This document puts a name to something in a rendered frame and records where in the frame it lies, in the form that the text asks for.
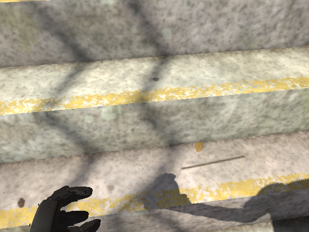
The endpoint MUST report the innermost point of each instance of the left robot hand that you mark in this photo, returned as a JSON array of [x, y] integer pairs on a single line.
[[50, 218]]

